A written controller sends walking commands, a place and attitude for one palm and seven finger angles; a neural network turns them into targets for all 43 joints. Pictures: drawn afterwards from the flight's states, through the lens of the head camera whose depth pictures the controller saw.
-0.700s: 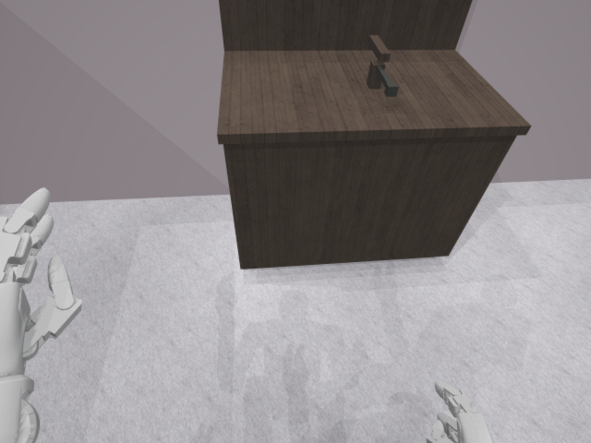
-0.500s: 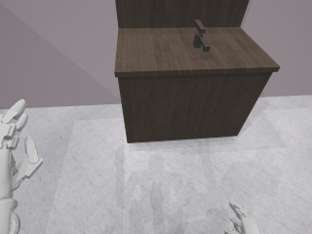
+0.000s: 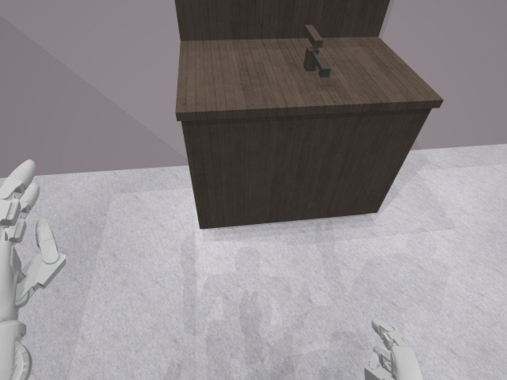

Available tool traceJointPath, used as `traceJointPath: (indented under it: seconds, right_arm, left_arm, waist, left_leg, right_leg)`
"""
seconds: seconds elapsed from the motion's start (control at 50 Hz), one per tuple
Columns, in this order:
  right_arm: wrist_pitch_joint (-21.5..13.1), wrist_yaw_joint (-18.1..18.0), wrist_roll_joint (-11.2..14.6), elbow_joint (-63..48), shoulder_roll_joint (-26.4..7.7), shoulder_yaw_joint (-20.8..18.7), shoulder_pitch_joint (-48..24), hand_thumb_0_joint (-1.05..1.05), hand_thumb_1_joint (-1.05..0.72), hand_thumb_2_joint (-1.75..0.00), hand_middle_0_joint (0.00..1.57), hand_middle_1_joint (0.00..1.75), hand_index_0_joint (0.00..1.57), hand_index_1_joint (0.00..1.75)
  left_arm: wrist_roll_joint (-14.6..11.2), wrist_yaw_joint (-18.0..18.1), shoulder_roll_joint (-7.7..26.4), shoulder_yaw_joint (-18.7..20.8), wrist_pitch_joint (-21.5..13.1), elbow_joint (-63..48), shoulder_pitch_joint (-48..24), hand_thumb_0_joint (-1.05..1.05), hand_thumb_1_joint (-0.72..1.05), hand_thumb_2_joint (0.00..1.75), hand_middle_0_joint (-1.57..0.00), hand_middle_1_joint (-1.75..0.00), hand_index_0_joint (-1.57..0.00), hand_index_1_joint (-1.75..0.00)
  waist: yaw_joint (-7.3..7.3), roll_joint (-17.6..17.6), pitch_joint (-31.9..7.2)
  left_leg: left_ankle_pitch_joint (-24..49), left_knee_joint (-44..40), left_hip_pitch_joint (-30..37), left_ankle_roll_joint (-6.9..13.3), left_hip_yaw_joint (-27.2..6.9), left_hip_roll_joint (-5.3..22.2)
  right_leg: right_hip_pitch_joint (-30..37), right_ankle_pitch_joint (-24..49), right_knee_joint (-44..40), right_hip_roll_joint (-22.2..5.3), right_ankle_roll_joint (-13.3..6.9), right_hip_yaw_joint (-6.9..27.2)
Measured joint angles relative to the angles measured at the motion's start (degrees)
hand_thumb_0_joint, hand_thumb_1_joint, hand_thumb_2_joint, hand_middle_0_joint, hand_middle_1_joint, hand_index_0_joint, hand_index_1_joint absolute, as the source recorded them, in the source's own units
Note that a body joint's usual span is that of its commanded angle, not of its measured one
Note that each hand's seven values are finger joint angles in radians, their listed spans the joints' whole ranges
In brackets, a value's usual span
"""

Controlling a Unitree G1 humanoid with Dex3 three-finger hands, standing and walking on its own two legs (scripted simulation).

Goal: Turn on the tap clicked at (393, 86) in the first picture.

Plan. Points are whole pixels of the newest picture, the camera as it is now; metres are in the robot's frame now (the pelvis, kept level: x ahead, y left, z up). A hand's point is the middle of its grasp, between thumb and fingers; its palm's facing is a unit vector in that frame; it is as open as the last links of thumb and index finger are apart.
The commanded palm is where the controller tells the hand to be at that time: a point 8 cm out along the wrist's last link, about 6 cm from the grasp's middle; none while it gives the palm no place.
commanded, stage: walk to a spot facing it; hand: left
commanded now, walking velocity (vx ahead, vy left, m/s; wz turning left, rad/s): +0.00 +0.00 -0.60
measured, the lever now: (324, 71) +1.01 -0.14 +0.02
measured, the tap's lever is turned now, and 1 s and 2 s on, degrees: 0 0 0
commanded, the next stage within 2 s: none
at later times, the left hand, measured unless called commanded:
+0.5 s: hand (114, 256) +0.21 +0.19 +0.17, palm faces +0.24 -0.87 -0.43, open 7.4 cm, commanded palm +0.17 +0.23 +0.18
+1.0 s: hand (247, 261) +0.21 +0.04 +0.18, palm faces -0.11 -0.87 -0.48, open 7.4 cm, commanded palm +0.19 +0.10 +0.18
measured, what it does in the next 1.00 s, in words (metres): walks backwards, turning right: right foot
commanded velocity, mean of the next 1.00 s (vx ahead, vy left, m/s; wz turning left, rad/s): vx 0.13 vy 0.00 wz -0.55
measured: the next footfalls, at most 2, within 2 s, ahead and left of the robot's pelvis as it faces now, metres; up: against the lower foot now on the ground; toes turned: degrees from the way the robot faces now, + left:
right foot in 0.72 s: -0.05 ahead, -0.15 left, +0.00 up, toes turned -27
left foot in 1.18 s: +0.06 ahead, +0.03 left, +0.00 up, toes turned -27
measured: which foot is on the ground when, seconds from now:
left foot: down 0.00-0.72, up 0.74-1.00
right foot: down 0.00-0.46, up 0.48-0.70, down 0.72-1.00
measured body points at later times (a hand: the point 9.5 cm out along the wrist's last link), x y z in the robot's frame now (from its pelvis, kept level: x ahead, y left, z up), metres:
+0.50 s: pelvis -0.04 -0.01 -0.01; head -0.02 -0.01 +0.44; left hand +0.19 +0.23 +0.19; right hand +0.08 -0.27 -0.10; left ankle -0.01 +0.12 -0.73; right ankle +0.04 -0.13 -0.73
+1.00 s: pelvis -0.08 -0.06 +0.01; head -0.08 -0.07 +0.46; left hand +0.21 +0.08 +0.21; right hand -0.11 -0.35 -0.10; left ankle +0.02 +0.06 -0.67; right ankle -0.09 -0.13 -0.73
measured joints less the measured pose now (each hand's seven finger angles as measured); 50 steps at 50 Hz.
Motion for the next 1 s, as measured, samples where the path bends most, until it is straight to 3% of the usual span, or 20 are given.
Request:
traceJointPath:
  seconds: [0.16, 0.26, 0.38, 0.44, 0.48, 0.52, 0.58, 0.62, 0.7, 0.72, 0.74, 0.76, 0.8, 0.86, 0.92, 1.0]
  right_arm:
    - [0.7, 0.7, 0.3, -2.5, 0.6, -0.2, -1.0, 0.01, -0.9, -0.9, 0.2, 0.3, 0.2, 0.3]
    - [1.4, 1.2, 0.4, -2.9, 0.3, -0.6, -0.3, 0.01, -0.9, -0.9, 0.2, 0.3, 0.2, 0.3]
    - [3.9, 2.2, -0.1, -1.1, -1.5, -1.6, -0.5, 0.01, -0.9, -0.9, 0.2, 0.3, 0.2, 0.29]
    - [4.9, 2.5, -0.2, -1.6, -1.8, -1.3, -0.5, 0.01, -0.9, -0.9, 0.2, 0.3, 0.2, 0.29]
    - [5.0, 2.2, -0.2, -2.0, -1.3, -1.3, -0.7, 0.01, -0.9, -0.9, 0.2, 0.3, 0.2, 0.29]
    - [4.8, 2.0, 0.0, -2.5, -0.6, -1.4, -0.5, 0.01, -0.9, -0.9, 0.2, 0.3, 0.2, 0.29]
    - [3.5, 2.4, 0.2, -2.5, 0.3, -1.4, 0.3, 0.01, -0.9, -0.9, 0.2, 0.3, 0.2, 0.29]
    - [2.8, 2.8, 0.4, -2.4, 0.6, -0.9, 0.9, 0.01, -0.9, -0.9, 0.2, 0.3, 0.2, 0.29]
    - [1.0, 3.7, 0.1, -3.0, 1.5, 0.4, 1.4, 0.01, -0.9, -0.9, 0.2, 0.3, 0.2, 0.29]
    - [0.6, 3.9, 0.0, -3.4, 1.5, 0.6, 1.5, 0.01, -0.9, -0.9, 0.2, 0.3, 0.2, 0.3]
    - [0.3, 4.1, 0.1, -3.3, 1.2, 0.6, 1.1, 0.01, -0.9, -0.9, 0.2, 0.3, 0.2, 0.3]
    - [0.4, 4.1, 0.1, -2.7, 0.9, 0.4, 0.6, 0.01, -0.9, -0.9, 0.2, 0.3, 0.2, 0.3]
    - [1.3, 4.1, 0.0, -1.0, 0.1, 0.0, -0.6, 0.01, -0.9, -0.9, 0.2, 0.3, 0.21, 0.3]
    - [3.6, 3.6, -0.2, 0.2, -1.4, -0.8, -0.9, 0.01, -0.9, -0.9, 0.2, 0.3, 0.2, 0.3]
    - [4.7, 2.8, -0.2, 0.8, -2.6, -2.0, 0.4, 0.01, -0.9, -0.9, 0.2, 0.3, 0.2, 0.29]
    - [4.5, 1.6, -0.2, 1.5, -4.0, -3.0, 3.0, 0.01, -0.91, -0.9, 0.2, 0.3, 0.2, 0.29]
  left_arm:
    - [-0.6, -0.2, 0.8, 1.0, 0.3, -2.9, -1.1, 0.01, 0.89, 0.9, -0.21, -0.31, -0.21, -0.3]
    - [-1.0, -0.7, 1.4, 1.7, -0.3, -4.1, -0.2, 0.01, 0.89, 0.9, -0.21, -0.31, -0.21, -0.3]
    - [-0.9, -0.6, -0.1, 1.1, 0.0, -4.7, 0.4, 0.01, 0.89, 0.9, -0.22, -0.31, -0.21, -0.3]
    - [-0.9, -0.7, 1.0, 1.8, -0.2, -5.7, 1.4, 0.01, 0.89, 0.9, -0.22, -0.31, -0.21, -0.3]
    - [-1.1, -0.9, 2.4, 2.7, -0.4, -5.9, 1.1, 0.01, 0.89, 0.9, -0.22, -0.31, -0.21, -0.3]
    - [-0.8, -1.0, 3.0, 3.5, -0.4, -5.4, 1.1, 0.01, 0.89, 0.9, -0.22, -0.31, -0.21, -0.3]
    - [-0.5, -1.0, 1.9, 3.0, -0.3, -4.2, 1.2, 0.01, 0.89, 0.9, -0.21, -0.31, -0.21, -0.3]
    - [-0.4, -0.9, 0.9, 2.2, -0.3, -3.6, 1.0, 0.01, 0.89, 0.9, -0.21, -0.31, -0.21, -0.3]
    - [0.0, -0.9, 1.4, 1.3, -0.3, -2.2, -1.2, 0.01, 0.89, 0.9, -0.21, -0.31, -0.2, -0.3]
    - [0.1, -1.0, 2.1, 1.4, -0.3, -2.1, -1.9, 0.01, 0.89, 0.9, -0.21, -0.31, -0.2, -0.3]
    - [0.3, -1.1, 2.3, 1.2, -0.5, -1.8, -2.9, 0.01, 0.89, 0.9, -0.21, -0.31, -0.2, -0.3]
    - [0.3, -1.1, 2.4, 0.9, -0.7, -1.6, -3.7, 0.01, 0.89, 0.9, -0.21, -0.31, -0.21, -0.3]
    - [-0.1, -1.0, 2.2, 0.4, -0.9, -2.2, -3.5, 0.01, 0.89, 0.9, -0.21, -0.31, -0.21, -0.3]
    - [-0.7, -1.1, 1.9, 0.8, -1.9, -4.3, 1.4, 0.01, 0.89, 0.9, -0.22, -0.31, -0.21, -0.3]
    - [-0.6, -1.3, 2.9, 1.3, -2.8, -5.2, 5.2, 0.01, 0.89, 0.9, -0.22, -0.31, -0.21, -0.3]
    - [-0.5, -0.9, 4.5, 2.1, -3.4, -3.9, 5.5, 0.01, 0.88, 0.9, -0.22, -0.31, -0.21, -0.3]
  waist:
    - [-0.59, -1.2, 1.3]
    - [-1.09, 0.0, 1.9]
    - [-0.77, -0.5, 2.3]
    - [-1.11, -1.6, 2.2]
    - [-0.95, -3.1, 3.0]
    - [-0.22, -3.2, 3.1]
    - [0.08, -0.9, 2.3]
    - [0.52, 0.7, 1.9]
    - [0.31, 2.3, 2.2]
    - [0.04, 2.4, 2.2]
    - [-0.44, 3.4, 2.9]
    - [-1.1, 3.7, 3.4]
    - [-1.88, 2.8, 4.1]
    - [-3.29, 1.9, 3.6]
    - [-3.81, 1.0, 2.1]
    - [-2.98, -0.5, -0.5]
  left_leg:
    - [-2.8, 6.0, -2.8, -0.6, 3.1, 1.2]
    - [-5.3, 10.3, -4.4, -1.5, 3.5, 2.7]
    - [-15.1, 15.7, -5.8, -2.8, -0.3, -1.5]
    - [-10.8, 5.9, -1.2, -2.2, 0.3, -1.9]
    - [-2.9, 2.6, 0.1, -1.1, 2.3, -1.9]
    - [-3.0, 3.2, 0.6, -0.7, 4.3, -0.7]
    - [-4.4, 3.3, 2.0, -1.3, 5.8, 2.5]
    - [-4.4, 3.1, 2.7, -2.2, 7.0, 5.0]
    - [-5.2, 5.6, 1.9, -4.2, 9.0, 9.5]
    - [-5.9, 7.6, 0.8, -4.8, 9.2, 10.5]
    - [-7.1, 10.5, -0.7, -4.2, 8.4, 11.9]
    - [-11.4, 15.4, -2.9, -3.8, 6.1, 11.5]
    - [-15.3, 27.4, -7.7, -3.9, 1.5, 8.0]
    - [-12.2, 37.6, -12.8, -4.4, -0.8, 4.7]
    - [-9.1, 35.8, -14.7, -4.5, -0.3, 3.8]
    - [-8.0, 24.2, -12.9, -3.5, 1.2, 3.0]
  right_leg:
    - [-5.6, -3.0, 9.0, 1.5, -0.5, 3.1]
    - [-7.6, -4.6, 13.1, 3.0, -1.5, 3.4]
    - [-8.9, -0.9, 9.5, 3.2, -1.6, 6.4]
    - [-9.4, 1.6, 7.1, 3.6, -0.9, 8.2]
    - [-10.2, 0.6, 8.4, 3.6, -0.4, 9.4]
    - [-12.7, -7.9, 17.9, 3.4, 0.7, 6.7]
    - [-13.4, -13.3, 28.9, 1.2, 2.0, 0.0]
    - [-10.7, -14.5, 26.7, -0.5, 2.6, -3.5]
    - [-2.7, -13.4, 13.9, -2.2, 2.6, -7.6]
    - [-0.8, -11.3, 10.1, -2.2, 1.7, -8.2]
    - [-0.9, -8.9, 9.7, -1.0, -0.4, -8.9]
    - [-1.9, -8.4, 10.9, -0.3, -2.5, -9.1]
    - [-3.0, -8.4, 11.8, 0.1, -4.8, -8.0]
    - [-2.2, -6.1, 8.1, 1.2, -5.3, -5.7]
    - [-0.8, -3.2, 3.2, 2.1, -5.8, -3.9]
    - [0.2, -0.8, -1.2, 2.5, -6.2, -1.5]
